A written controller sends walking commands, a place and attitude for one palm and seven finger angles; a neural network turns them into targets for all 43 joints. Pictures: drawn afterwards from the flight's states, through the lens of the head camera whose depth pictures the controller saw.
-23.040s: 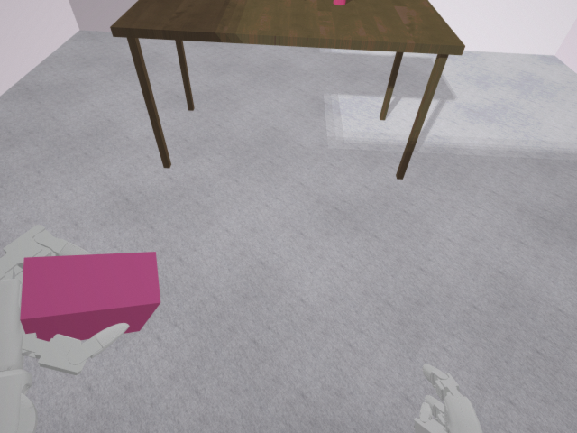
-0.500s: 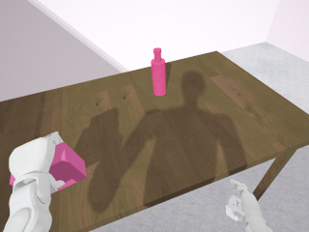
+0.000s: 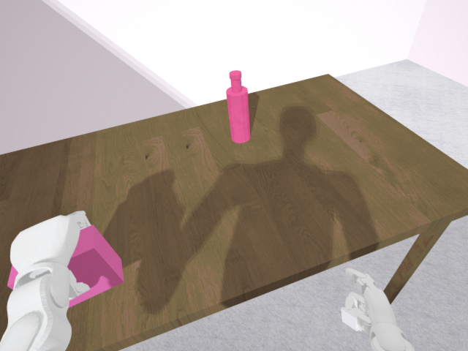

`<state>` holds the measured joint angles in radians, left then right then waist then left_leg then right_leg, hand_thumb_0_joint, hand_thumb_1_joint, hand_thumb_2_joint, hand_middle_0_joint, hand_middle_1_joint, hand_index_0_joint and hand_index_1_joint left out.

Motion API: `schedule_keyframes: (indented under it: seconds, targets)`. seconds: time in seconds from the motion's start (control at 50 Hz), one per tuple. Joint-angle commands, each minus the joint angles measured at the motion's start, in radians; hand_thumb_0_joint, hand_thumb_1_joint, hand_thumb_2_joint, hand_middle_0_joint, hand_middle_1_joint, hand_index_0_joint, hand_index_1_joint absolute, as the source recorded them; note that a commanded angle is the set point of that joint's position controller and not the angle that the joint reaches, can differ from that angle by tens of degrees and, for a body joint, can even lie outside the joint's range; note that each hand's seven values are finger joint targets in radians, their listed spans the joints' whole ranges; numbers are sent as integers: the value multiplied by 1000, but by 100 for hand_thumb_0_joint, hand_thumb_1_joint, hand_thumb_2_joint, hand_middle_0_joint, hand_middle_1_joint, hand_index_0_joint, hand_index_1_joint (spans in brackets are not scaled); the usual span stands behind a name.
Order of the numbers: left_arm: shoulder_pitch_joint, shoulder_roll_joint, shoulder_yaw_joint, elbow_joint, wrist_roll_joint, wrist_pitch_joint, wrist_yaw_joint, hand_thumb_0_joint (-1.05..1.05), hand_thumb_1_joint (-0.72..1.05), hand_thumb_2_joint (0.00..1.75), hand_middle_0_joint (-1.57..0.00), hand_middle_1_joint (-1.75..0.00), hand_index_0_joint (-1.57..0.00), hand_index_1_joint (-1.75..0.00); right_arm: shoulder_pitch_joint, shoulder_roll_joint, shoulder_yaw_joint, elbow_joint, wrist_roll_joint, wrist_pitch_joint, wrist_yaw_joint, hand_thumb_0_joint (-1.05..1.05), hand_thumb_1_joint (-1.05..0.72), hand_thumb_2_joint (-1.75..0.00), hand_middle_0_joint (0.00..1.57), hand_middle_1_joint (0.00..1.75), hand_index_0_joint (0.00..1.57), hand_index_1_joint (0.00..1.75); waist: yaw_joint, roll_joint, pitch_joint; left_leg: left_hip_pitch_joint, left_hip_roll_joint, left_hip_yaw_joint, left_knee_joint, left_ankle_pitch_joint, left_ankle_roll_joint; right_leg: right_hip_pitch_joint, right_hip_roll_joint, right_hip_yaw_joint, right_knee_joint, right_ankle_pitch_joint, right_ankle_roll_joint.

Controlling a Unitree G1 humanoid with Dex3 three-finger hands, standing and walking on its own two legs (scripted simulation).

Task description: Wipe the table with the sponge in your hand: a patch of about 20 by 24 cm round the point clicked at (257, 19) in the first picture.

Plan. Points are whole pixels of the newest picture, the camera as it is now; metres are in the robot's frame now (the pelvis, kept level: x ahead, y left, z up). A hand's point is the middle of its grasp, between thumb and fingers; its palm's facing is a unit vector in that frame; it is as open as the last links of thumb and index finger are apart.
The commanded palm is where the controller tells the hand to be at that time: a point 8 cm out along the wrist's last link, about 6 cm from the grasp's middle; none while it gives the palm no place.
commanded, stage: move the sponge above the wiping area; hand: left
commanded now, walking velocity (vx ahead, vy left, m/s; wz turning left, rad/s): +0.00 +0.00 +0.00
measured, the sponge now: (77, 275) +0.20 +0.31 +0.04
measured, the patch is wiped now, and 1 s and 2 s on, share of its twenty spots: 0.00 0.00 0.00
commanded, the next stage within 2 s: none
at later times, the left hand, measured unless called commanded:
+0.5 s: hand (81, 267) +0.20 +0.29 +0.07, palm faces -0.01 -0.17 -0.98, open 9.8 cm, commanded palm +0.17 +0.29 +0.15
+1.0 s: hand (95, 273) +0.19 +0.26 +0.07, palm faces -0.02 -0.12 -0.99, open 9.8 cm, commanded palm +0.16 +0.28 +0.16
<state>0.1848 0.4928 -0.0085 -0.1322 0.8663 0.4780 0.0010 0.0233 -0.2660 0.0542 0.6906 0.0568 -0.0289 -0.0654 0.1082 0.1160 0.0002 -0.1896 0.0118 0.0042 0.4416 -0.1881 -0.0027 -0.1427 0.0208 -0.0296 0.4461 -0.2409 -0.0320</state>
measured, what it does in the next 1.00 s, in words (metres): stands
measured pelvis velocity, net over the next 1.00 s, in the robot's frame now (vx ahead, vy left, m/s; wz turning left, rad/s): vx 0.00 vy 0.01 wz -0.01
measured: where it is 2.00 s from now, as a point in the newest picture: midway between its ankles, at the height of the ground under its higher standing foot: outside the picture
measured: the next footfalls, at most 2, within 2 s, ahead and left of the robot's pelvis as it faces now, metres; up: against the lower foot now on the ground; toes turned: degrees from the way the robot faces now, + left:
none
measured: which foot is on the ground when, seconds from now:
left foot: down 0.00-1.00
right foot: down 0.00-1.00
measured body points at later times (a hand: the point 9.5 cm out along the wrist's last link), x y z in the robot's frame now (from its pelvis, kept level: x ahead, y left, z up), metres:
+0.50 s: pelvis +0.00 +0.01 +0.00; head -0.01 -0.02 +0.45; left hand +0.20 +0.30 +0.13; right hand +0.25 -0.20 -0.08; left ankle +0.04 +0.12 -0.74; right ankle +0.01 -0.10 -0.74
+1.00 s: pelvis +0.00 +0.01 +0.00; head -0.02 -0.03 +0.45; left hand +0.19 +0.27 +0.13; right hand +0.24 -0.19 -0.08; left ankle +0.04 +0.12 -0.74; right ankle +0.01 -0.10 -0.74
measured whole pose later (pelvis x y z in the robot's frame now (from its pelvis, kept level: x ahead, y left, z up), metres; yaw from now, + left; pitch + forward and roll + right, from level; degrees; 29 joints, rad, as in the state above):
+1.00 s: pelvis +0.00 +0.01 +0.00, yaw +0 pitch -4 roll +0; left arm 0.29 0.47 -0.13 -0.29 0.92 0.37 0.00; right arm 0.04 -0.25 0.03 0.68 0.04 -0.03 -0.07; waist 0.13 0.11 0.01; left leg -0.19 0.00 0.01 0.45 -0.19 0.01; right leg -0.15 0.01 -0.02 0.46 -0.24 -0.02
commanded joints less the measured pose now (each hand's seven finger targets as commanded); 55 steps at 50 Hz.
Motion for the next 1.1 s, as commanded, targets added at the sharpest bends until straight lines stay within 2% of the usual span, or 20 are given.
schedule_keyframes:
  seconds: [0.0,0.04,0.1,0.14,0.16,0.2,0.24,0.3,0.36,0.4,0.46,0.54,0.56,0.64,0.76,0.86,0.94,0.96,1.04,1.08]
  targets:
    - [-151,230,92,-256,52,-85,-20,0,10,130,-120,-160,-120,-160,-234,-87,-36,-216,-14,-67,-13,0,-90,-90,20,30,20,30,18,-89,-146,90,-47,-72,-17,78,50,-49,-27,114,-119,35,-17]
    - [-200,328,178,-372,77,-163,13,0,10,130,-120,-160,-120,-160,-216,-83,-41,-215,-30,-82,-24,0,-90,-90,20,30,20,30,30,-37,-184,125,-44,-85,-9,85,48,-51,-14,139,-117,28,-33]
    - [-103,278,201,-407,93,-243,96,0,10,130,-120,-160,-120,-160,-172,-70,-50,-214,-51,-103,-29,0,-90,-90,20,30,20,30,42,15,-215,157,-40,-83,9,161,40,-70,-17,125,-109,79,-49]
    - [-114,337,281,-398,92,-235,155,0,10,130,-120,-160,-120,-160,-172,-84,-59,-198,-50,-99,-27,0,-90,-90,20,30,20,30,49,44,-189,141,-32,-94,5,135,30,-82,-9,162,-114,56,-65]
    - [-129,256,230,-376,90,-219,176,0,10,130,-120,-160,-120,-160,-172,-69,-59,-198,-43,-97,-22,0,-90,-90,20,30,20,30,36,39,-187,131,-26,-87,3,146,29,-80,-12,136,-104,64,-58]
    - [-164,225,212,-287,64,-168,198,0,10,130,-120,-160,-120,-160,-189,-83,-66,-181,-35,-84,-15,0,-90,-90,20,30,20,30,35,12,-158,114,-17,-85,-10,146,19,-82,-18,122,-110,76,-51]
    - [-148,252,241,-242,25,-108,194,0,10,130,-120,-160,-120,-160,-226,-93,-66,-173,-19,-79,-13,0,-90,-90,20,30,20,30,51,-13,-133,97,-18,-83,-29,112,19,-61,-16,132,-116,59,-48]
    - [-82,147,115,-235,6,-38,126,0,10,130,-120,-160,-120,-160,-252,-89,-57,-194,-6,-70,0,0,-90,-90,20,30,20,30,45,-55,-151,80,-25,-77,-44,143,23,-24,-26,82,-97,104,-26]
    - [-33,91,30,-291,-5,-19,53,0,10,130,-120,-160,-120,-160,-266,-78,-46,-222,4,-74,7,0,-90,-90,20,30,20,30,32,-25,-148,77,-28,-80,-47,132,34,-17,-21,69,-85,106,-26]
    - [-38,106,7,-332,16,-30,21,0,10,130,-120,-160,-120,-160,-250,-80,-41,-224,-1,-67,11,0,-90,-90,20,30,20,30,25,-52,-145,79,-27,-96,-54,138,37,-19,-18,68,-85,114,-27]
    - [-108,191,58,-399,84,-66,25,0,10,130,-120,-160,-120,-160,-233,-75,-38,-227,-16,-66,6,0,-90,-90,20,30,20,30,30,-39,-174,79,-25,-104,-53,99,42,-21,-9,79,-75,57,-33]
    - [-146,365,244,-426,136,-128,114,0,10,130,-120,-160,-120,-160,-210,-88,-51,-206,-37,-63,-5,0,-90,-90,20,30,20,30,62,9,-189,98,-18,-126,-51,105,35,-7,11,135,-79,46,-59]
    - [-139,260,181,-453,129,-138,138,0,10,130,-120,-160,-120,-160,-210,-60,-47,-222,-34,-70,-3,0,-90,-90,20,30,20,30,57,25,-217,114,-22,-115,-41,130,33,-14,2,108,-71,50,-56]
    - [-154,245,208,-310,51,-95,178,0,10,130,-120,-160,-120,-160,-240,-77,-56,-185,-17,-61,-1,0,-90,-90,20,30,20,30,52,15,-127,108,-19,-110,-54,71,19,-58,1,139,-122,10,-57]
    - [-166,73,-9,-267,13,-13,65,0,10,130,-120,-160,-120,-160,-278,-74,-43,-207,9,-68,-7,0,-90,-90,20,30,20,30,18,-25,-121,77,-33,-83,-71,31,31,-47,-13,81,-105,15,-27]
    - [-131,162,24,-368,76,-60,11,0,10,130,-120,-160,-120,-160,-251,-73,-37,-222,-10,-71,-2,0,-90,-90,20,30,20,30,30,-56,-190,82,-37,-98,-58,63,44,-11,-8,85,-81,32,-32]
    - [-124,313,181,-447,130,-129,82,0,10,130,-120,-160,-120,-160,-237,-78,-49,-212,-34,-68,1,0,-90,-90,20,30,20,30,64,8,-185,96,-28,-116,-51,82,37,-7,9,134,-83,30,-55]
    - [-120,236,140,-457,126,-139,106,0,10,130,-120,-160,-120,-160,-224,-57,-44,-221,-34,-72,4,0,-90,-90,20,30,20,30,56,-1,-201,103,-30,-106,-40,104,35,-19,3,111,-78,32,-52]
    - [-149,254,210,-335,74,-93,179,0,10,130,-120,-160,-120,-160,-242,-76,-57,-184,-22,-55,5,0,-90,-90,20,30,20,30,60,-12,-124,101,-26,-101,-48,68,19,-50,7,164,-126,-2,-61]
    - [-178,203,161,-265,49,-54,176,0,10,130,-120,-160,-120,-160,-255,-78,-55,-176,-10,-51,6,0,-90,-90,20,30,20,30,46,-46,-115,95,-28,-80,-45,63,19,-59,-7,142,-133,-3,-44]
